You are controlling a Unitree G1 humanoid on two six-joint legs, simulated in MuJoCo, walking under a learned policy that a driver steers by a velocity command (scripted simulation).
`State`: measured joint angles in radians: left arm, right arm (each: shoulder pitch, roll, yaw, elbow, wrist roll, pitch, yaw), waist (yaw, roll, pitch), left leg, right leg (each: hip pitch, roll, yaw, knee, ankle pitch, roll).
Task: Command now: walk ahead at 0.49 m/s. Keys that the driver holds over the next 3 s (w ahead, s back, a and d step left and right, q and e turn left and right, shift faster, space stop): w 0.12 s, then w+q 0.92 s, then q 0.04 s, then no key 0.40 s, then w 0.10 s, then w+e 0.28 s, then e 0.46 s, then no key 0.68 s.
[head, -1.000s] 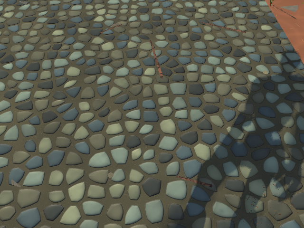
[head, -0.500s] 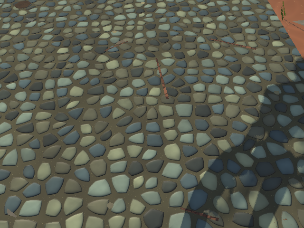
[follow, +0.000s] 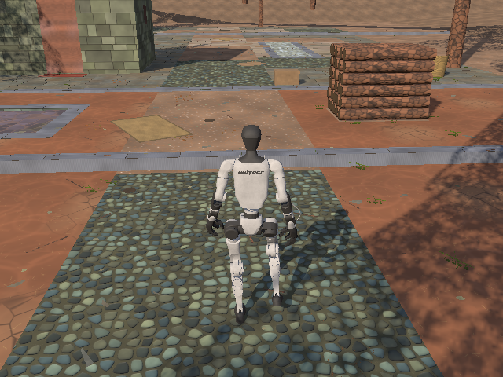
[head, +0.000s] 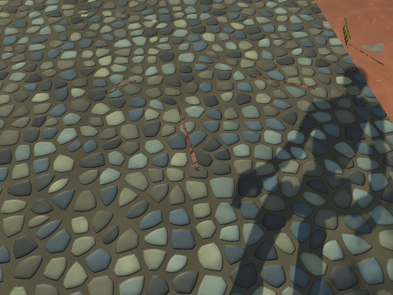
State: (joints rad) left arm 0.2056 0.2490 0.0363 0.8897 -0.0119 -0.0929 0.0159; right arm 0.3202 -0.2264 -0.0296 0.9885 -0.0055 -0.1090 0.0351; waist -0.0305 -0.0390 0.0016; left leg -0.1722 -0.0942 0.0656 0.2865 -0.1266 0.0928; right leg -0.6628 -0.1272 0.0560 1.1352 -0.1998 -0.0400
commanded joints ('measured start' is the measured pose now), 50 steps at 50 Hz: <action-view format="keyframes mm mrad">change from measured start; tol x32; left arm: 1 33 45 13 -43 12 3 7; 50 7 139 62 -124 16 -32 -1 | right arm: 1 -41 -132 -21 -55 2 -18 -20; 50 -108 -142 -77 -300 17 27 -7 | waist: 1 47 74 55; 14 121 95 -86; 16 119 -337 -374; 50 60 63 -76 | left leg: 1 -107 279 -206 -203 74 171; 12 129 335 -258 -34 77 98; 18 -615 125 -217 1028 -314 -18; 31 -567 219 -129 566 160 -58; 41 -179 44 85 338 -59 75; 44 564 441 -925 44 -190 379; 50 26 262 -425 -50 186 203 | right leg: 1 -19 -42 2 -144 163 27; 12 148 66 -33 -651 138 11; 14 497 72 -37 -671 114 -36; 16 1071 -323 602 -786 -66 -230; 23 539 -137 41 -965 211 -118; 36 722 -181 -237 -961 324 -102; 41 722 -155 -317 -542 917 -44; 44 -54 165 -48 295 -426 63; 50 42 -13 25 21 -82 43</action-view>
